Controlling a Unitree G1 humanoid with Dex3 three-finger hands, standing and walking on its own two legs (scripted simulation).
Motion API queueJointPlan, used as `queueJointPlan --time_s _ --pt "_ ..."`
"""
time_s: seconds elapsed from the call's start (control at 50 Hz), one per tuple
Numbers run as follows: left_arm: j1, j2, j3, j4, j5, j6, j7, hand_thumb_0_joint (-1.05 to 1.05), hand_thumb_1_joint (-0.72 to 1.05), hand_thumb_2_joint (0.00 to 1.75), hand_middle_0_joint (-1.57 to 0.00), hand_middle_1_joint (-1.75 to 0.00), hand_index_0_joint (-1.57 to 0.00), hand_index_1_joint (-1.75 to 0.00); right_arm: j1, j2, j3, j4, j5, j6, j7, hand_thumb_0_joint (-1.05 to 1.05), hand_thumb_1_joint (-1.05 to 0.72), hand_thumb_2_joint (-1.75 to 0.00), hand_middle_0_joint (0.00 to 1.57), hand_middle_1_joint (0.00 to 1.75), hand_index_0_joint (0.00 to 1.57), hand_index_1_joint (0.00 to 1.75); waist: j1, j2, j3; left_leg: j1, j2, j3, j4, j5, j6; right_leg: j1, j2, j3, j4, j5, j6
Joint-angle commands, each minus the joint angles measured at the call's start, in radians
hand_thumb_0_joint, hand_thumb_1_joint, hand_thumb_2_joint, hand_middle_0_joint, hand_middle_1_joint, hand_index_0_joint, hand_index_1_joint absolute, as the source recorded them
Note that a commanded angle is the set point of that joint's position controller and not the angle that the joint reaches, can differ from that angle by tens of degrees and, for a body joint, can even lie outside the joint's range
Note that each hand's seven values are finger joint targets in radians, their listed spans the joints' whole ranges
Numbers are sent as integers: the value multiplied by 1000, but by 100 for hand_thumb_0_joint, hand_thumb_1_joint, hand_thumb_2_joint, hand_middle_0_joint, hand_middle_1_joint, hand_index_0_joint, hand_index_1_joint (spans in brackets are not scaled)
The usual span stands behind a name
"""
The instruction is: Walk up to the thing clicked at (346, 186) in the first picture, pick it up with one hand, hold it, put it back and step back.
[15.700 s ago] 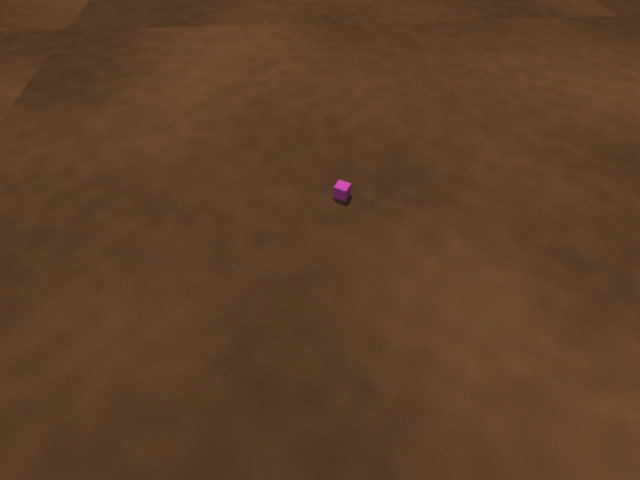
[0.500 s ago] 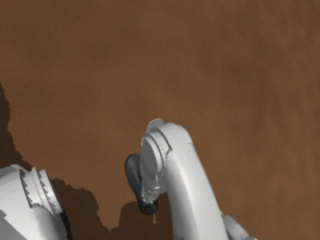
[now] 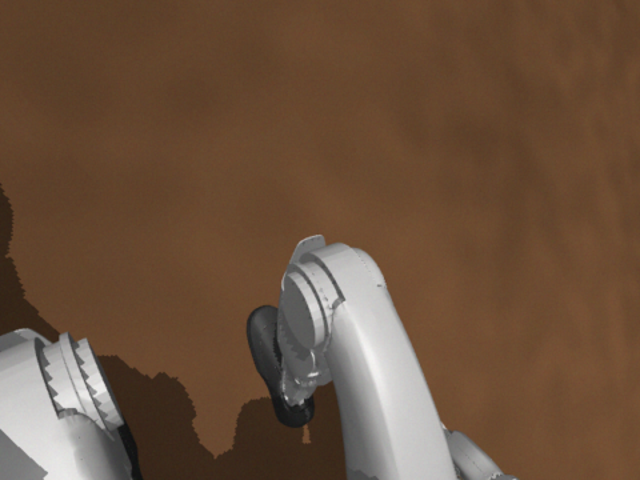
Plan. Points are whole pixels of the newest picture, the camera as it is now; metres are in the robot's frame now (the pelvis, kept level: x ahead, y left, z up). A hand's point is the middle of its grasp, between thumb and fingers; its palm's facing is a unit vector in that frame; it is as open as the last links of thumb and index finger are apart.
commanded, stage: close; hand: left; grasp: from above
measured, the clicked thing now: out of the picture +0.49 +0.30 -0.27
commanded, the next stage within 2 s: settle in 1.62 s
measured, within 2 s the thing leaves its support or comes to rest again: leaves its support in 2.00 s
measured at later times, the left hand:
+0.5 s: hand out of the picture +0.47 +0.29 -0.23, palm faces -0.47 -0.06 -0.88, open 11.9 cm
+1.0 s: hand out of the picture +0.48 +0.30 -0.23, palm faces -0.47 -0.07 -0.88, open 9.9 cm
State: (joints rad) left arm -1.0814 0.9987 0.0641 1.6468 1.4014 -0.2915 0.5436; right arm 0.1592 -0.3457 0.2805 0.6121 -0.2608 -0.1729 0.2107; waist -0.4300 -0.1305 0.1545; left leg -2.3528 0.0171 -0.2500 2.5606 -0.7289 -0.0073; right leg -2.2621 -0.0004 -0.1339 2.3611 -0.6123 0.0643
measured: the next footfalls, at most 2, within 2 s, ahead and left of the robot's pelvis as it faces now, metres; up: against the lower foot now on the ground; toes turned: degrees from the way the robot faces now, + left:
none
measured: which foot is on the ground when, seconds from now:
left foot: down 0.00-1.00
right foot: down 0.00-1.00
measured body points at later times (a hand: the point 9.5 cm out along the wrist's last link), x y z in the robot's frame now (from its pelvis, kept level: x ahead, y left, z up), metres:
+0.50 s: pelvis +0.00 +0.00 +0.00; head +0.27 +0.12 +0.34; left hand +0.49 +0.29 -0.18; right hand +0.03 -0.26 -0.05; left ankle +0.06 +0.13 -0.27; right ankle +0.13 -0.13 -0.27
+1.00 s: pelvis +0.00 +0.00 +0.00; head +0.28 +0.12 +0.33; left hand +0.50 +0.30 -0.18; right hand +0.04 -0.26 -0.04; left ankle +0.06 +0.13 -0.27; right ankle +0.13 -0.13 -0.27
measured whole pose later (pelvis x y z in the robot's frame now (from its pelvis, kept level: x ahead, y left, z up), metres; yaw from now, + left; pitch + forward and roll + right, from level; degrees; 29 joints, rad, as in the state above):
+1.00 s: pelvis +0.00 +0.00 +0.00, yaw +0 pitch +29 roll -14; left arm -1.09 1.01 0.08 1.64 1.39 -0.28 0.51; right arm 0.15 -0.35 0.28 0.60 -0.25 -0.17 0.21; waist -0.43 -0.12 0.16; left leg -2.35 0.01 -0.25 2.55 -0.73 -0.01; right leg -2.26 0.00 -0.13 2.35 -0.61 0.06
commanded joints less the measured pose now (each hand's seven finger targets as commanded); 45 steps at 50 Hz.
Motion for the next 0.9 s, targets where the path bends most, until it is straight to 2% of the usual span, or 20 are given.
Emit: queueJointPlan --time_s 0.0,0.06,0.1,0.14,0.18,0.22,0.24,0.3,0.32,0.36,0.42,0.48,0.52,0.54,0.66,0.7,0.74,0.8,0.84,0.88 --pt "-286 199 23 -101 -14 10 43 0 -35 93 -18 -89 -18 -90 196 -324 -108 24 4 3 -11 0 -90 -90 20 30 20 30 -51 549 -625 488 9 113 -282 223 14 344 54 -129 -187 211 -83" --pt "-280 180 2 -71 -24 16 32 0 -31 92 -22 -89 -22 -89 180 -317 -99 22 9 0 -7 0 -90 -90 20 30 20 30 -55 518 -605 462 9 115 -271 225 19 355 57 -125 -188 219 -79" --pt "-287 206 18 -83 -25 16 31 0 -29 89 -23 -86 -23 -86 191 -330 -102 18 10 1 -11 0 -90 -90 20 30 20 30 -51 535 -621 475 7 114 -274 249 17 367 53 -124 -190 234 -83" --pt "-263 179 0 -69 -27 18 17 0 -27 86 -24 -85 -24 -85 190 -321 -100 16 8 3 -8 0 -90 -90 20 30 20 30 -54 526 -616 480 9 116 -273 256 17 373 58 -124 -188 238 -80" --pt "-281 201 5 -85 -33 8 10 0 -25 86 -26 -85 -27 -85 185 -323 -88 3 10 2 -9 0 -90 -90 20 30 20 30 -57 515 -600 459 6 116 -270 224 19 370 54 -124 -196 208 -82" --pt "-303 248 32 -142 -28 3 9 0 -22 86 -29 -83 -29 -83 192 -336 -101 6 15 3 -14 0 -90 -90 20 30 20 30 -42 556 -635 498 8 114 -277 243 11 373 53 -123 -196 214 -88" --pt "-293 234 28 -143 -20 1 5 0 -22 82 -29 -82 -30 -82 199 -343 -104 -2 8 3 -12 0 -90 -90 20 30 20 30 -50 568 -635 516 8 113 -278 257 9 364 49 -124 -188 225 -88" --pt "-282 239 41 -139 -21 -5 13 0 -19 79 -30 -79 -31 -78 200 -326 -98 -2 7 15 -12 0 -90 -90 20 30 20 30 -42 569 -638 502 9 110 -286 248 7 368 53 -129 -190 215 -89" --pt "-266 207 22 -108 -19 -4 6 0 -18 78 -31 -79 -32 -78 195 -331 -99 -7 4 13 -10 0 -90 -90 20 30 20 30 -55 550 -610 498 8 111 -280 239 8 348 51 -130 -188 210 -87" --pt "-275 240 39 -140 -16 -10 13 0 -16 81 -34 -78 -34 -78 199 -331 -103 0 6 19 -16 0 -90 -90 20 30 20 30 -40 575 -638 509 9 108 -292 245 7 360 55 -130 -194 213 -90" --pt "-253 179 1 -104 -20 -7 5 0 -11 80 -37 -77 -37 -77 197 -315 -94 6 0 20 -11 0 -90 -90 20 30 20 30 -56 550 -615 501 11 113 -278 255 11 361 57 -128 -187 230 -83" --pt "-268 204 7 -104 -33 -16 5 0 -9 77 -39 -74 -39 -74 192 -330 -93 5 5 16 -18 0 -90 -90 20 30 20 30 -55 521 -585 461 6 116 -278 211 17 355 55 -127 -204 193 -84" --pt "-291 237 20 -139 -22 -27 13 0 -6 77 -42 -73 -42 -73 194 -330 -92 11 0 21 -23 0 -90 -90 20 30 20 30 -48 531 -622 469 7 115 -281 207 17 371 57 -126 -210 189 -84" --pt "-269 204 -2 -108 -23 -24 9 0 -4 74 -43 -72 -43 -72 183 -325 -92 -2 4 14 -22 0 -90 -90 20 30 20 30 -51 515 -596 471 8 115 -273 189 18 354 55 -122 -200 175 -83" --pt "-303 245 25 -164 -17 -21 40 0 0 69 -46 -68 -47 -67 184 -324 -105 16 7 10 -22 0 -90 -90 20 30 20 30 -30 578 -680 524 14 111 -291 232 11 376 59 -118 -194 216 -84" --pt "-266 188 3 -103 -10 -1 38 0 3 68 -48 -67 -49 -66 191 -322 -106 16 2 3 -13 0 -90 -90 20 30 20 30 -51 562 -627 519 13 111 -284 254 9 341 56 -128 -181 234 -80" --pt "-286 222 17 -107 -12 9 42 0 6 70 -52 -65 -51 -65 185 -322 -105 20 9 5 -16 0 -90 -90 20 30 20 30 -45 554 -624 486 10 117 -280 234 15 352 58 -121 -194 222 -82" --pt "-278 226 29 -120 -10 22 29 0 9 66 -54 -62 -54 -62 198 -334 -111 17 6 4 -12 0 -90 -90 20 30 20 30 -45 574 -632 525 12 116 -282 285 8 351 52 -124 -185 252 -84" --pt "-282 217 25 -121 -24 20 19 0 11 67 -55 -63 -55 -63 194 -333 -114 13 12 3 -13 0 -90 -90 20 30 20 30 -48 555 -629 509 10 117 -281 270 10 358 54 -120 -189 241 -85" --pt "-275 239 43 -122 -27 16 11 0 14 65 -57 -62 -58 -62 202 -329 -108 9 12 9 -15 0 -90 -90 20 30 20 30 -44 541 -641 483 9 120 -279 270 14 400 56 -115 -199 240 -87"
